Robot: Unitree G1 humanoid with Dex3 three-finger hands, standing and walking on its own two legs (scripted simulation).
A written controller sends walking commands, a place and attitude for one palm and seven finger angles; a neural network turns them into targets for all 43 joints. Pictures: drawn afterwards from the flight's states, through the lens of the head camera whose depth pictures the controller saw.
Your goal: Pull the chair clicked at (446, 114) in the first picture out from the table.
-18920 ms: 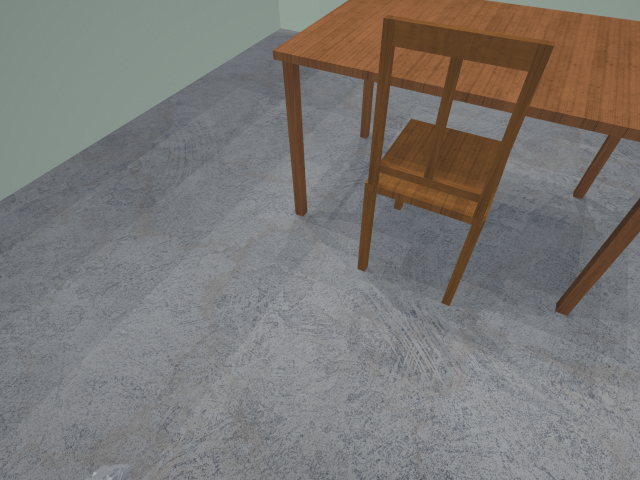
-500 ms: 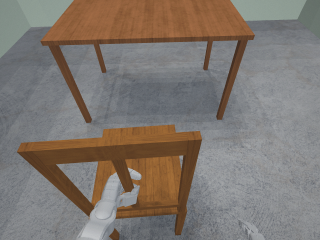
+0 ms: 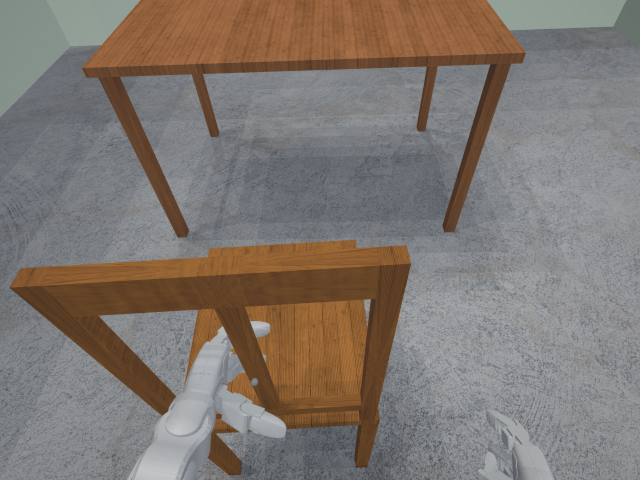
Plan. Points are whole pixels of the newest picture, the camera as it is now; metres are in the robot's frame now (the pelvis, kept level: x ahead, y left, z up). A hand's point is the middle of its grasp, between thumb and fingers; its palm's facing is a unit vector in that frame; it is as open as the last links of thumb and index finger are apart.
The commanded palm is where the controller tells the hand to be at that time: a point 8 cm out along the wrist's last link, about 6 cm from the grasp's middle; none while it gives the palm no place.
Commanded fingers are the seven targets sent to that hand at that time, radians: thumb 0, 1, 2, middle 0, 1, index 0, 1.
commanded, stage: open the thumb and straighten the fingers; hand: left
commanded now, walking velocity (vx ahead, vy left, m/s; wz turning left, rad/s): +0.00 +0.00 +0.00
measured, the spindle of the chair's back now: (254, 365) +0.28 +0.10 -0.04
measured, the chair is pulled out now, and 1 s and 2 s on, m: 0.70 0.70 0.70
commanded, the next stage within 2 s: draw the fingers out of the gap in 0.22 s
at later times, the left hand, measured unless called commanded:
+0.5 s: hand (245, 415) +0.22 +0.10 -0.04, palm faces -0.13 -0.98 -0.13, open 17.5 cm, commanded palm +0.20 +0.16 -0.02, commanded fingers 0.00 -0.55 0.20 0.00 0.00 0.00 0.00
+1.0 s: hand out of the picture +0.14 +0.11 -0.04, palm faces -0.10 -0.99 -0.11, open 17.5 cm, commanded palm +0.12 +0.16 -0.02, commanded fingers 0.00 -0.55 0.20 0.00 0.00 0.00 0.00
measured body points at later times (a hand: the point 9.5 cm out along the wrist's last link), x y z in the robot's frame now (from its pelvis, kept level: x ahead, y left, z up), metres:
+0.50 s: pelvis +0.00 +0.00 -0.01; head +0.03 -0.02 +0.44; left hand +0.22 +0.16 -0.03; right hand +0.16 -0.25 -0.10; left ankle +0.00 +0.13 -0.71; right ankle +0.00 -0.12 -0.71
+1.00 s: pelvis +0.00 +0.00 -0.03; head +0.03 -0.01 +0.42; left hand +0.14 +0.16 -0.02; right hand +0.19 -0.22 -0.09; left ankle +0.00 +0.13 -0.71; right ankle +0.00 -0.12 -0.71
